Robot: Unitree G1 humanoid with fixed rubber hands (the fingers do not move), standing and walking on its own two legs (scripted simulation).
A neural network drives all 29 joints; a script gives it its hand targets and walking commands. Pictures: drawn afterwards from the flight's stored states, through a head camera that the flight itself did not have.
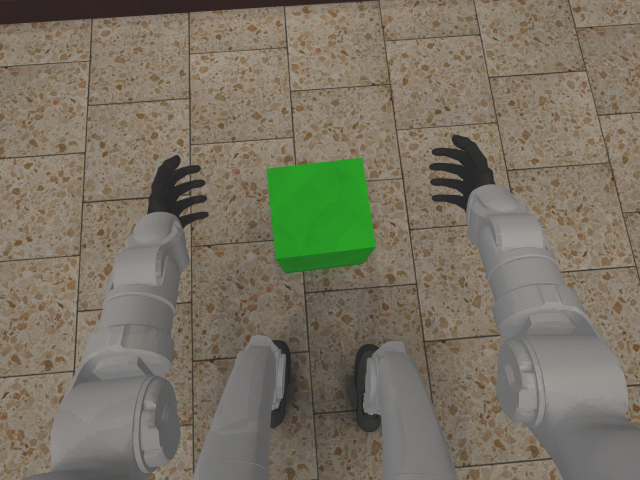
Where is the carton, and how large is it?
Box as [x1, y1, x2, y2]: [267, 158, 375, 272]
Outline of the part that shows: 361,158 267,169 275,258 285,272 362,263 375,247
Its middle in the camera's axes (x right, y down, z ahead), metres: +0.00 -0.04 +0.95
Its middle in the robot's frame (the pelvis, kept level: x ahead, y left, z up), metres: +0.52 +0.03 -0.54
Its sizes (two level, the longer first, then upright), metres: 0.210 0.200 0.250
